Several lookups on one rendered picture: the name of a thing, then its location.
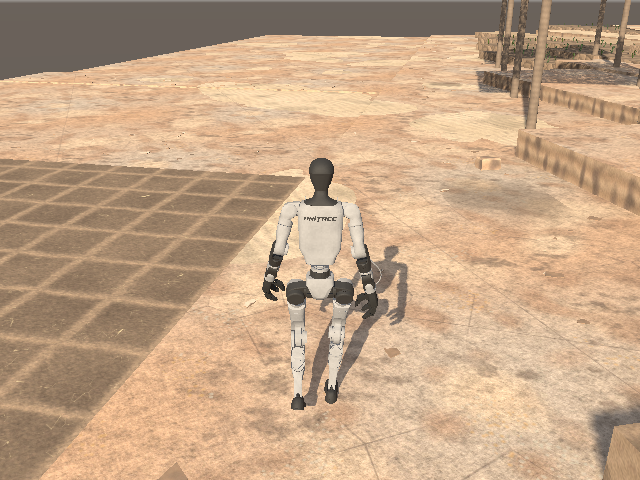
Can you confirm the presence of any left robot shin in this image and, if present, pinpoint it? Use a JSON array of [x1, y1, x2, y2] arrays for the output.
[[291, 330, 305, 398]]

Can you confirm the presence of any robot right upper arm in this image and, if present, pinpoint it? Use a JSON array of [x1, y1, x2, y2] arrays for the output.
[[342, 202, 366, 259]]

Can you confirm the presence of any left robot foot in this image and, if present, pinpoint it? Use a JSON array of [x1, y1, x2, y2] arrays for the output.
[[291, 394, 306, 410]]

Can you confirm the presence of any right robot forearm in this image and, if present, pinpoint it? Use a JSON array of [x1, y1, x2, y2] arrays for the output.
[[356, 244, 376, 294]]

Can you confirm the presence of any robot left upper arm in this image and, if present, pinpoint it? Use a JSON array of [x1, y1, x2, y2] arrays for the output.
[[273, 201, 300, 256]]

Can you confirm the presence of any robot right hand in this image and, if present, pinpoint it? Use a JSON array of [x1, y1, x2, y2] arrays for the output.
[[355, 290, 378, 319]]

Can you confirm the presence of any robot left hand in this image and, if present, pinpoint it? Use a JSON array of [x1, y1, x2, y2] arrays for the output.
[[262, 278, 285, 301]]

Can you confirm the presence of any left robot forearm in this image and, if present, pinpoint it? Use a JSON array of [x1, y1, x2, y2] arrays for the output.
[[264, 240, 283, 282]]

